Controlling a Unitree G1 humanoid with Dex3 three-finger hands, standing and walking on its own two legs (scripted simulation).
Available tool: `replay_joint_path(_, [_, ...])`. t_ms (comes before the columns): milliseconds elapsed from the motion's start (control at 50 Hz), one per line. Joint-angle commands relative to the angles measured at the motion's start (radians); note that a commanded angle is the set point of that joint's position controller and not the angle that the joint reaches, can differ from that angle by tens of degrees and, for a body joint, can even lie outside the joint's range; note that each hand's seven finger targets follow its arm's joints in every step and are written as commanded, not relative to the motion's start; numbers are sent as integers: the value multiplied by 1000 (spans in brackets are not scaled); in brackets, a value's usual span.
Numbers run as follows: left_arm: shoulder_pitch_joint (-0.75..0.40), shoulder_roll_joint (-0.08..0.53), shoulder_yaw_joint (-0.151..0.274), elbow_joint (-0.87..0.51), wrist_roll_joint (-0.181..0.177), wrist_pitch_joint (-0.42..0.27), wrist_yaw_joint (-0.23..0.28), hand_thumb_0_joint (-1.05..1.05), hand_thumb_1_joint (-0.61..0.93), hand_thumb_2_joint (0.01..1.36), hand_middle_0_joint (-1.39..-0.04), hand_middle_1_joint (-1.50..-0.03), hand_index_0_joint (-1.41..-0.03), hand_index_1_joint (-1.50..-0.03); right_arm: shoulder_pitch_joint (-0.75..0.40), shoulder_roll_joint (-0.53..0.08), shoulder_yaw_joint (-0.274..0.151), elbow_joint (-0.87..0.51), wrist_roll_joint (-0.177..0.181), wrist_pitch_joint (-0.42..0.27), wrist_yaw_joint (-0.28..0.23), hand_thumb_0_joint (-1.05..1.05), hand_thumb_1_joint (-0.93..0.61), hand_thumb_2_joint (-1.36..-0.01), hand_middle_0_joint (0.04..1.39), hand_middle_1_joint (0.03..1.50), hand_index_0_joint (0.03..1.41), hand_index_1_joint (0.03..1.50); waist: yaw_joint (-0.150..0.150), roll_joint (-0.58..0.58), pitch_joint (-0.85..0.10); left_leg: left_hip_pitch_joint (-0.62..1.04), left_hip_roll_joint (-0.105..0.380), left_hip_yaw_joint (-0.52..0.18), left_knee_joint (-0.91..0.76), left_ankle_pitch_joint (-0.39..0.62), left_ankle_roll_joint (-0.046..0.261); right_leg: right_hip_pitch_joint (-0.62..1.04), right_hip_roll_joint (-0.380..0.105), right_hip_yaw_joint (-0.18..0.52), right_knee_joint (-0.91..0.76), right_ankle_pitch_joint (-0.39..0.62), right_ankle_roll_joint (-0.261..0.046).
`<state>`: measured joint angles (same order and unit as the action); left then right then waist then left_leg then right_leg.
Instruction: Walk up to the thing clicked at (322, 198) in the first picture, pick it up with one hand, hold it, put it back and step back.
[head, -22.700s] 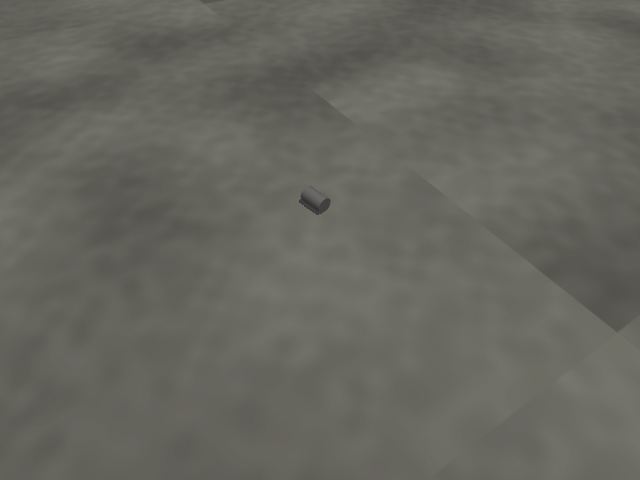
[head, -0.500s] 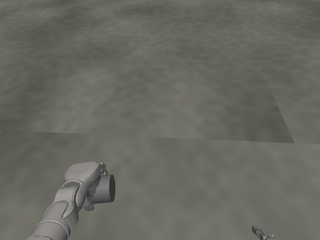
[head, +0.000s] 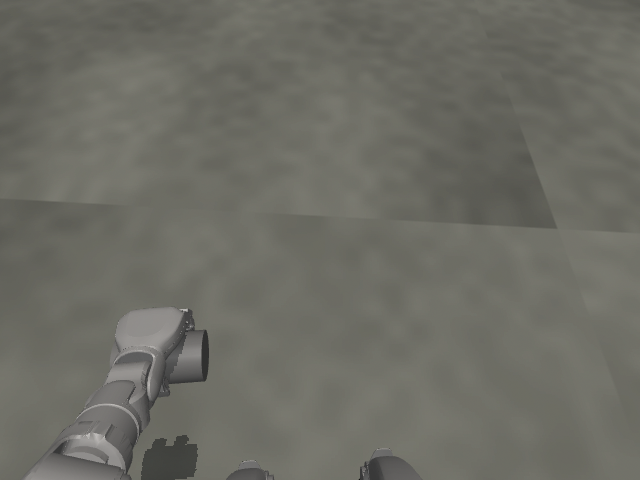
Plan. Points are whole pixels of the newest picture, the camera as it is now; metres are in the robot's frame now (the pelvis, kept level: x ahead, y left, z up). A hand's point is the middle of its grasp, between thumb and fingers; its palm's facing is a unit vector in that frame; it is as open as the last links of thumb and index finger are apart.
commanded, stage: crouch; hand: left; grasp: from above
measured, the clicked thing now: (163, 357) +0.34 +0.23 -0.14
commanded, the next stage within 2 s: lower in 1.54 s
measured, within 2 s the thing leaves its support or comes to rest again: neither
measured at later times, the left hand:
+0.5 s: hand (200, 358) +0.40 +0.23 -0.36, palm faces -0.46 -0.02 -0.89, open 10.2 cm
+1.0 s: hand (210, 357) +0.44 +0.23 -0.48, palm faces -0.46 -0.04 -0.89, open 10.2 cm
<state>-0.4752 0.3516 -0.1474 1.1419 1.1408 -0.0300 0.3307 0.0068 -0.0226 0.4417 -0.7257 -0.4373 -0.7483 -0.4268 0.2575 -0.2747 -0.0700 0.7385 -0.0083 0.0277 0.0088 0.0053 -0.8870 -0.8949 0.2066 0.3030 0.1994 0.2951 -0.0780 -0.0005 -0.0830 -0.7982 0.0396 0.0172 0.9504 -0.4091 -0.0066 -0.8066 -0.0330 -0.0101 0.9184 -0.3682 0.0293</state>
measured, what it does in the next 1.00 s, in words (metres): lowers itself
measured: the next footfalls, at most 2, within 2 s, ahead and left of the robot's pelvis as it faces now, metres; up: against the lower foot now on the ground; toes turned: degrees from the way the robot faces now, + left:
none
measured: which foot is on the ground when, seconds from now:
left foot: down 0.00-1.00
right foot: down 0.00-1.00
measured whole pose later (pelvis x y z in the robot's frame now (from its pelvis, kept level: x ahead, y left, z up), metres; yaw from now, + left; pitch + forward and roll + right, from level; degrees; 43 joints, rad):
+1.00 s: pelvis -0.05 +0.00 -0.31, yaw -3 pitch +38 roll -5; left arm -1.00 0.65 0.09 1.43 1.22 -0.09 0.37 0.01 -0.01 0.40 -0.75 -0.38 -0.78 -0.37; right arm 0.20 -0.27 0.00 0.74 -0.12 -0.08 0.11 0.00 -0.90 -0.90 0.21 0.30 0.20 0.29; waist -0.26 0.02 -0.10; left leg -2.12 0.03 -0.08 2.17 -0.71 -0.01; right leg -2.10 -0.04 -0.03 2.09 -0.65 0.03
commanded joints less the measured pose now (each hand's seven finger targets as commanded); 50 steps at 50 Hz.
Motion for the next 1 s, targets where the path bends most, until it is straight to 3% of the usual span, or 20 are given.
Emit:
replay_joint_path(0, [-465, 235, 96, -107, 26, -9, 127, 0, 658, 732, -1027, -587, -1033, -583, 90, -153, -58, -55, -17, -42, -21, 0, -877, -890, 200, 299, 200, 299, -29, 90, -433, 10, -40, -4, 99, 131, 0, -94, 39, -11, 89, 106, -55])
replay_joint_path(20, [-500, 216, 85, -98, 20, -9, 135, 0, 662, 733, -1029, -593, -1035, -589, 95, -153, -57, -52, -23, -46, -23, 0, -879, -890, 200, 299, 200, 299, -48, 102, -462, -25, -38, -9, 133, 118, 0, -138, 42, -15, 131, 93, -58])
replay_joint_path(100, [-567, 268, 118, -65, 9, 15, 164, 0, 657, 733, -1036, -567, -1036, -570, 104, -161, -57, -41, -35, -60, -36, 0, -876, -889, 200, 299, 200, 299, -54, 127, -581, -166, -33, -19, 265, 75, 9, -256, 46, -23, 266, 60, -64])
replay_joint_path(200, [-552, 328, 164, 14, -12, 49, 145, 0, 661, 740, -1056, -545, -1049, -554, 103, -166, -51, -26, -50, -75, -34, 0, -876, -890, 200, 299, 200, 299, -54, 138, -646, -322, -31, -37, 384, 63, 7, -380, 37, -34, 412, 37, -67])
replay_joint_path(220, [-565, 313, 151, 2, -10, 49, 133, 0, 665, 739, -1062, -541, -1054, -552, 98, -162, -53, -24, -52, -77, -33, 0, -877, -891, 200, 299, 200, 299, -58, 162, -662, -337, -32, -37, 409, 56, 8, -417, 37, -35, 434, 27, -69])
replay_joint_path(400, [-720, 396, 197, -5, 18, -14, 93, 0, 671, 736, -1062, -543, -1060, -547, 135, -185, -40, -19, -68, -104, -3, 0, -881, -892, 200, 299, 200, 299, -127, 162, -723, -529, -33, -74, 618, -80, 14, -686, 26, -60, 636, -91, -70])
replay_joint_path(440, [-769, 421, 215, -42, 29, -35, 100, 0, 653, 731, -1054, -536, -1051, -542, 152, -187, -34, -2, -75, -112, 4, 0, -882, -893, 200, 299, 200, 299, -133, 194, -765, -535, -35, -69, 666, -43, 13, -712, 24, -62, 680, -61, -69])
replay_joint_path(480, [-768, 397, 204, 3, 40, -40, 105, 0, 676, 716, -1064, -541, -1067, -541, 157, -194, -29, 0, -84, -125, 17, 0, -883, -894, 200, 299, 200, 299, -140, 233, -794, -498, -31, -81, 705, 14, 3, -769, 18, -68, 727, -38, -71])
replay_joint_path(500, [-830, 444, 230, -74, 41, -53, 112, 0, 663, 740, -1069, -531, -1064, -539, 166, -192, -29, 9, -87, -125, 22, 0, -886, -895, 200, 299, 200, 299, -141, 261, -827, -508, -35, -73, 727, 31, 7, -767, 21, -67, 741, -20, -71])
replay_joint_path(540, [-780, 433, 224, 50, 62, -46, 118, 0, 668, 750, -1074, -535, -1068, -543, 168, -199, -22, 7, -93, -130, 30, 0, -887, -896, 200, 299, 200, 299, -153, 238, -795, -562, -39, -73, 759, 22, 6, -787, 16, -70, 772, -20, -70])
replay_joint_path(560, [-869, 474, 248, -49, 63, -57, 126, 0, 672, 774, -1083, -535, -1073, -548, 180, -192, -22, 15, -99, -131, 34, 0, -887, -896, 200, 299, 200, 299, -151, 265, -824, -559, -39, -70, 774, 10, 7, -801, 16, -69, 784, -31, -70])
replay_joint_path(580, [-858, 488, 252, 0, 69, -54, 128, 0, 681, 785, -1101, -533, -1086, -551, 172, -196, -21, 11, -99, -130, 38, 0, -892, -899, 200, 299, 200, 299, -144, 286, -807, -568, -38, -65, 787, -3, 6, -818, 16, -68, 798, -42, -73])
replay_joint_path(600, [-833, 454, 234, 55, 73, -49, 127, 0, 694, 787, -1113, -528, -1097, -547, 169, -196, -18, 5, -101, -131, 43, 0, -892, -899, 200, 299, 200, 299, -156, 281, -796, -588, -40, -56, 802, -10, 8, -822, 16, -68, 799, -43, -70])
replay_joint_path(660, [-866, 494, 254, 65, 69, -44, 132, 0, 710, 782, -1124, -524, -1109, -542, 168, -197, -11, -1, -107, -132, 55, 0, -894, -899, 200, 299, 200, 299, -164, 269, -816, -651, -42, -41, 855, -12, 16, -797, 17, -66, 834, -20, -65])
replay_joint_path(680, [-906, 534, 273, 0, 67, -50, 130, 0, 726, 780, -1128, -530, -1116, -545, 174, -197, -12, 7, -108, -130, 60, 0, -894, -899, 200, 299, 200, 299, -159, 282, -831, -663, -40, -36, 872, -6, 18, -789, 19, -63, 844, -11, -64])
replay_joint_path(700, [-864, 534, 270, 59, 75, -46, 125, 0, 716, 804, -1139, -514, -1117, -539, 171, -202, -13, 9, -109, -127, 61, 0, -894, -900, 200, 299, 200, 299, -151, 264, -826, -690, -41, -32, 889, -10, 20, -791, 21, -63, 852, -9, -62])
replay_joint_path(720, [-843, 495, 247, 98, 74, -43, 117, 0, 731, 790, -1140, -526, -1124, -545, 161, -191, -7, -4, -110, -127, 67, 0, -897, -900, 200, 299, 200, 299, -167, 261, -808, -710, -41, -30, 900, -17, 21, -795, 23, -62, 859, -11, -61])
replay_joint_path(780, [-866, 548, 271, 92, 71, -45, 105, 0, 755, 778, -1157, -511, -1141, -530, 162, -206, -7, -1, -110, -122, 72, 0, -894, -899, 200, 299, 200, 299, -161, 274, -797, -744, -40, -31, 924, -27, 22, -833, 23, -65, 890, -23, -61])
replay_joint_path(800, [-863, 521, 255, 100, 74, -45, 100, 0, 766, 769, -1158, -511, -1144, -527, 160, -201, -5, 0, -110, -120, 74, 0, -893, -898, 200, 299, 200, 299, -165, 296, -789, -746, -39, -32, 932, -19, 19, -847, 26, -68, 904, -18, -64])
replay_joint_path(980, [-932, 566, 265, 116, 81, -77, 84, 0, 772, 702, -1150, -503, -1145, -509, 173, -228, -1, 2, -116, -111, 95, 0, -896, -899, 200, 299, 200, 299, -195, 312, -738, -817, -39, -44, 995, -49, 17, -943, 30, -90, 992, -49, -67])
